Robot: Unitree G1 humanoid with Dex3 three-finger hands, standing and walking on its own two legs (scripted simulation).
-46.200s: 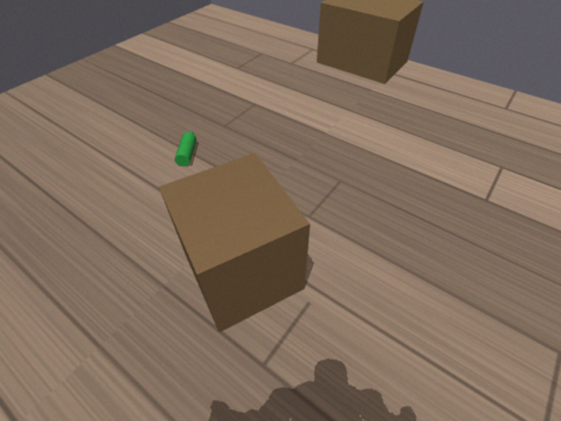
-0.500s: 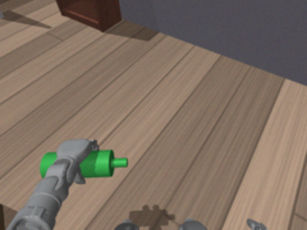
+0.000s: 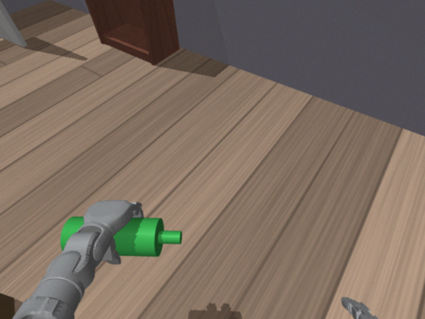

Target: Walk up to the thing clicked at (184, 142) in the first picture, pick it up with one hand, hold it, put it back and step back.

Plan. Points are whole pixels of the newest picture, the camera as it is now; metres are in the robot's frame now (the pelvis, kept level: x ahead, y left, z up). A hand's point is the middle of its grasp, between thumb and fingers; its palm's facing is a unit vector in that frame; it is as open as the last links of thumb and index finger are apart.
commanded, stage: hold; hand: left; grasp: from above
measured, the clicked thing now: (125, 236) +0.31 +0.21 -0.07
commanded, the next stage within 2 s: crouch in 1.52 s
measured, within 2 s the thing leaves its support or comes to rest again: neither
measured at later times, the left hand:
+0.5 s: hand (113, 247) +0.27 +0.21 -0.03, palm faces -0.47 -0.03 -0.88, open 10.7 cm
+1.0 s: hand (112, 250) +0.26 +0.21 -0.01, palm faces -0.47 -0.03 -0.88, open 10.8 cm
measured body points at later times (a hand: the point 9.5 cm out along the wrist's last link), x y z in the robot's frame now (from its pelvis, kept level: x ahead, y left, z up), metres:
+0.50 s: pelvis -0.02 +0.00 +0.01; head +0.00 -0.02 +0.46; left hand +0.29 +0.21 +0.02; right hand +0.12 -0.26 -0.11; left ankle +0.01 +0.12 -0.71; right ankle +0.01 -0.14 -0.71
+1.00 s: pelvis -0.02 -0.01 +0.01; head -0.01 -0.03 +0.46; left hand +0.28 +0.21 +0.04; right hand +0.13 -0.26 -0.10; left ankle +0.01 +0.12 -0.71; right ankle +0.01 -0.14 -0.71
